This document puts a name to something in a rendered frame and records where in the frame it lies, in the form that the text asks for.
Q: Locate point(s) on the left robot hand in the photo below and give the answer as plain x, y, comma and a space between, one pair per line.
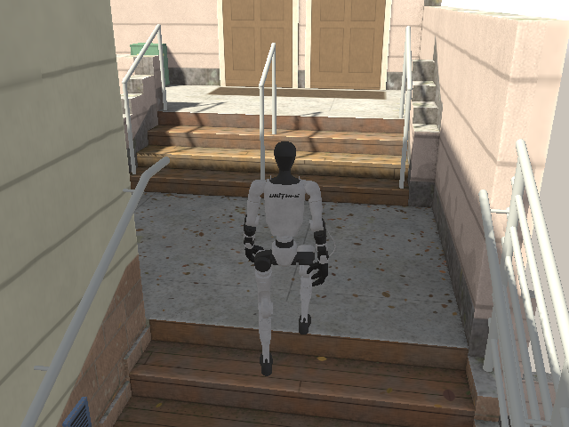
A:
254, 250

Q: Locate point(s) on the robot left forearm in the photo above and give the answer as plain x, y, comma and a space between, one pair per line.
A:
249, 235

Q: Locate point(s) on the right robot hand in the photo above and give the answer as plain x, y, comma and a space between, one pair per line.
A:
321, 274

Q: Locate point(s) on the robot right forearm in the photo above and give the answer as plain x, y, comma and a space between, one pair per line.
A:
321, 245

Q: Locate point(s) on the robot torso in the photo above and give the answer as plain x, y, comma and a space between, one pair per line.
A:
284, 208

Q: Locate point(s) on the robot right foot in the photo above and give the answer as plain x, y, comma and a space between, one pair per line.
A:
304, 327

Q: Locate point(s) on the left robot upper arm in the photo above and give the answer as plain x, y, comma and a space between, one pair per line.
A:
253, 202

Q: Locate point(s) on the right robot upper arm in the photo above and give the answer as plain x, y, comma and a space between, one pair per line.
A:
315, 205

